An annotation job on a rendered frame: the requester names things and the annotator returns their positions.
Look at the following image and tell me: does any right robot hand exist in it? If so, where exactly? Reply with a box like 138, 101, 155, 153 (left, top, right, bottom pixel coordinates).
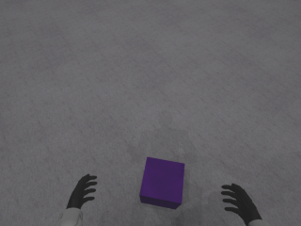
221, 183, 262, 226

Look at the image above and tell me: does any robot left forearm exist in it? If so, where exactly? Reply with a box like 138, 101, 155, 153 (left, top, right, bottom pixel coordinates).
55, 207, 83, 226

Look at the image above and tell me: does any carton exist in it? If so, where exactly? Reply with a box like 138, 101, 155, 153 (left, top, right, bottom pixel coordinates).
139, 157, 185, 209

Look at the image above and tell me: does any left robot hand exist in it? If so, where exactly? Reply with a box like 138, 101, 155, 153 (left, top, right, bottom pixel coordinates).
66, 174, 98, 209

